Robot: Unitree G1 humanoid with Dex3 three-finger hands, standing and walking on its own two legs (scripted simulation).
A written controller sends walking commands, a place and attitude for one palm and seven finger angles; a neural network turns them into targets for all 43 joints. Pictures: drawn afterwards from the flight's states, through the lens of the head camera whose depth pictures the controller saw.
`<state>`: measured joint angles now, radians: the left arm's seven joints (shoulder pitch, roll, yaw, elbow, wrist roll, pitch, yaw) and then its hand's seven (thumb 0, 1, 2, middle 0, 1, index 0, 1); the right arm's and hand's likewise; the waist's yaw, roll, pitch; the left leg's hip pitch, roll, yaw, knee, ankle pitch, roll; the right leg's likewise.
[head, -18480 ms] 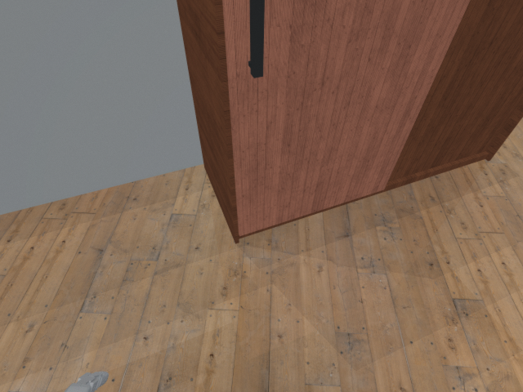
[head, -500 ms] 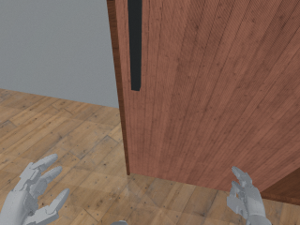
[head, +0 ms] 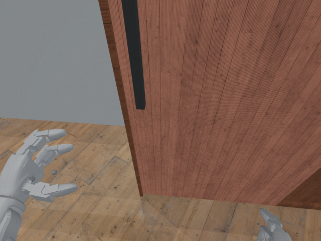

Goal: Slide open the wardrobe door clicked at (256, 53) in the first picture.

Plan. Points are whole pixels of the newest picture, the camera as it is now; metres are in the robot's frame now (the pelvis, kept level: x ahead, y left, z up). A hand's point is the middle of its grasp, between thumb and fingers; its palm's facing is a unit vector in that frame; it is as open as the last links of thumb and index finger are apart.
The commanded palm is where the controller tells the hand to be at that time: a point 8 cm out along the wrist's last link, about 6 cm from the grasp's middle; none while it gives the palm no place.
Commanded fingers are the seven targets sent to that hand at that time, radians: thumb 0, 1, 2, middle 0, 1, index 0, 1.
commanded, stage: raise the hand with hooked fingers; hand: left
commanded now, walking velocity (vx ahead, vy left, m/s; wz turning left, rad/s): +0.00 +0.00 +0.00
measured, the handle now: (137, 59) +0.49 +0.10 +0.22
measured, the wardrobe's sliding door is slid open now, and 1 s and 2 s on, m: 0.00 0.00 0.00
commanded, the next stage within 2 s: move the hooked fingers beside the handle in 1.06 s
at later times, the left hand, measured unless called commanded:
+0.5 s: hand out of the picture +0.23 +0.30 +0.23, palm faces +0.06 -0.98 -0.17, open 13.9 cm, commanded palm +0.21 +0.35 +0.24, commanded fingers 0.00 -0.50 0.30 -0.30 -1.20 -0.30 -1.20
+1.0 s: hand (1, 109) +0.26 +0.29 +0.26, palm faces +0.14 -0.98 -0.12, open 14.0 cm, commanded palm +0.22 +0.31 +0.25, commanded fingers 0.00 -0.50 0.30 -0.30 -1.20 -0.30 -1.20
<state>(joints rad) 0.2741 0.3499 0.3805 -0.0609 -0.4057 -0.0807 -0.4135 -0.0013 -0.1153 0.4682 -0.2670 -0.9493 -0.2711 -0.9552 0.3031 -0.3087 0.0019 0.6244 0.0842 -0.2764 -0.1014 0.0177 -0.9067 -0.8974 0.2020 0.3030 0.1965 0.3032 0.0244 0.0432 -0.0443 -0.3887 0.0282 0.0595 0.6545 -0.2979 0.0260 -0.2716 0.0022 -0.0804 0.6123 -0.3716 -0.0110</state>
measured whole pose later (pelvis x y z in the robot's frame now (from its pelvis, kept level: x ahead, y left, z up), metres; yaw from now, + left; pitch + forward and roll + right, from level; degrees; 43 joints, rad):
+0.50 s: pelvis -0.02 +0.02 +0.01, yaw +2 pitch -4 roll -1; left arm -0.12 0.52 0.46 -0.08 -0.35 0.24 -0.46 -0.01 -0.49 0.31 -0.30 -1.19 -0.30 -1.20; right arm 0.18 -0.23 0.14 0.59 0.08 -0.22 -0.10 0.02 -0.90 -0.90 0.21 0.30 0.20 0.30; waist 0.08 0.04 0.01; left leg -0.22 -0.02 0.04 0.47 -0.18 0.05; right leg -0.10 -0.03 -0.11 0.43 -0.27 0.01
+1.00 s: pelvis -0.01 -0.01 +0.01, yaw +2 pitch -4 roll -1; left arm -0.23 0.57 0.54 0.11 -0.35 0.29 -0.46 -0.01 -0.50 0.30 -0.30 -1.20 -0.31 -1.20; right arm 0.21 -0.29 0.09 0.61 0.11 -0.21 -0.09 0.02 -0.91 -0.90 0.20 0.30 0.20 0.30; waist 0.06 0.07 -0.02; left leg -0.22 0.02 0.02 0.47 -0.20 0.01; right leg -0.09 0.01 -0.12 0.44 -0.29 -0.03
